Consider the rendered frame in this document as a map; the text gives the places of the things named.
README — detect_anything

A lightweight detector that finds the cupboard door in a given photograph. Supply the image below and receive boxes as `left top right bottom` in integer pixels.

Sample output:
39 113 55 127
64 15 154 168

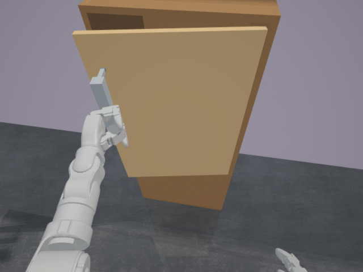
72 26 268 177

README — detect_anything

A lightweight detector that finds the robot left upper arm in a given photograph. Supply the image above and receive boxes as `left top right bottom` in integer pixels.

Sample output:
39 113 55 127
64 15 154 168
28 250 90 272

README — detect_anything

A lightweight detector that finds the robot right hand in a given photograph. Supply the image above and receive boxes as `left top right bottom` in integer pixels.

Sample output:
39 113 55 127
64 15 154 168
275 248 307 272

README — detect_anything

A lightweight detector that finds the handle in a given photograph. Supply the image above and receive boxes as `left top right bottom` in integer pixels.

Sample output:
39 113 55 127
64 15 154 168
90 67 115 128

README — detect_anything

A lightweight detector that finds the robot left hand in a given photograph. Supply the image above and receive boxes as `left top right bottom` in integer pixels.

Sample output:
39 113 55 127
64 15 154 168
81 105 128 155

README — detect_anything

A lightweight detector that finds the left robot forearm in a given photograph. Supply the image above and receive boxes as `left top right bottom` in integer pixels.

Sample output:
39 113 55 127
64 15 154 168
26 146 105 272

